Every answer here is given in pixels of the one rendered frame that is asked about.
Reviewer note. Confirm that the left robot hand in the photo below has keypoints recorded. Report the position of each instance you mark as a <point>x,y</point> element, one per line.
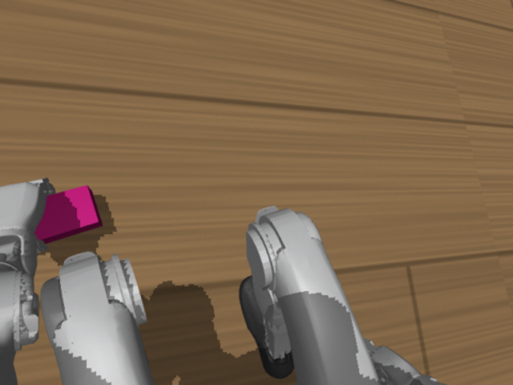
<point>22,206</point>

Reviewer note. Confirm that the right robot hand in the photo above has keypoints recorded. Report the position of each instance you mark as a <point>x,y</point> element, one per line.
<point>392,369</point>

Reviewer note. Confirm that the small box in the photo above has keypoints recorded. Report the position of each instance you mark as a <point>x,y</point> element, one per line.
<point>68,213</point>

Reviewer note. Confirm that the left robot arm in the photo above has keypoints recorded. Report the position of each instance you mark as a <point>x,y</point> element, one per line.
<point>18,302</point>

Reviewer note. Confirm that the right robot foot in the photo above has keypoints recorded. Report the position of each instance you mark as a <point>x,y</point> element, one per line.
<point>277,368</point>

